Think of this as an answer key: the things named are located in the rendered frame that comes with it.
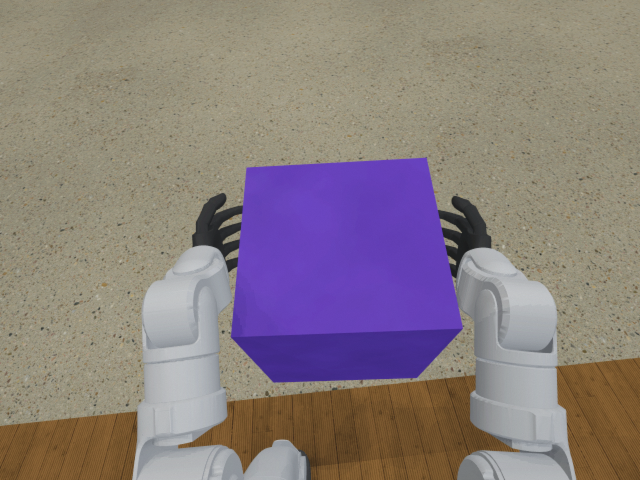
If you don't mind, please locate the carton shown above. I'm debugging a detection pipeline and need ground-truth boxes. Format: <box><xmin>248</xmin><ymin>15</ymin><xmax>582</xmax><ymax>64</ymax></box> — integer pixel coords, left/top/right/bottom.
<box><xmin>231</xmin><ymin>158</ymin><xmax>463</xmax><ymax>383</ymax></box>

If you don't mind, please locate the robot right forearm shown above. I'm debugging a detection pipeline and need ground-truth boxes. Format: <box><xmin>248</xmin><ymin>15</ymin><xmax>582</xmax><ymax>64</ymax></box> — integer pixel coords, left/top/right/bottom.
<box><xmin>456</xmin><ymin>248</ymin><xmax>576</xmax><ymax>480</ymax></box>

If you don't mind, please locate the right robot upper arm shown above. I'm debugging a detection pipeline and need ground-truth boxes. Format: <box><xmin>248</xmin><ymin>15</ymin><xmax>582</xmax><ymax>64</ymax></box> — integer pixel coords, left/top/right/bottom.
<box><xmin>457</xmin><ymin>450</ymin><xmax>569</xmax><ymax>480</ymax></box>

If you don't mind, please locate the left robot upper arm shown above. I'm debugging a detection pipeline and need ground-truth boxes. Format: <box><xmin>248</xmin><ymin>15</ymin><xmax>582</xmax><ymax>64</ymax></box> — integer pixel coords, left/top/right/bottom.
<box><xmin>137</xmin><ymin>445</ymin><xmax>244</xmax><ymax>480</ymax></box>

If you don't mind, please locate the right robot hand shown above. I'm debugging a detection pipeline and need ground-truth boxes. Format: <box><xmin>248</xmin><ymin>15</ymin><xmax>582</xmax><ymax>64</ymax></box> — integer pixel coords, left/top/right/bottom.
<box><xmin>438</xmin><ymin>196</ymin><xmax>491</xmax><ymax>278</ymax></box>

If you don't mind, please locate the left robot thigh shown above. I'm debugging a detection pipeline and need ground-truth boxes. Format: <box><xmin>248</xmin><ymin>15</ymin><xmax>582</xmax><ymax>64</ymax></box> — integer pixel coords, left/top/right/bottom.
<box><xmin>243</xmin><ymin>446</ymin><xmax>307</xmax><ymax>480</ymax></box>

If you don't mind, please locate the robot left shin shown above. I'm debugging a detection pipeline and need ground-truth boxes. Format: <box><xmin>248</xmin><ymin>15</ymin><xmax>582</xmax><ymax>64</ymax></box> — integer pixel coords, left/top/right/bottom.
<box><xmin>272</xmin><ymin>440</ymin><xmax>299</xmax><ymax>452</ymax></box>

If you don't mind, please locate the robot left forearm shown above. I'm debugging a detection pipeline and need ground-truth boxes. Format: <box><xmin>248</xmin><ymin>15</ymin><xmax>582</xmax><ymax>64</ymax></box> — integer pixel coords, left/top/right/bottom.
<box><xmin>132</xmin><ymin>245</ymin><xmax>232</xmax><ymax>480</ymax></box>

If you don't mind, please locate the left robot hand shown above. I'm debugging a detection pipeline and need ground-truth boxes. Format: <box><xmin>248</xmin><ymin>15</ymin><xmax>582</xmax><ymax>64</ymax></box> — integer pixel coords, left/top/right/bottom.
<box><xmin>192</xmin><ymin>193</ymin><xmax>243</xmax><ymax>273</ymax></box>

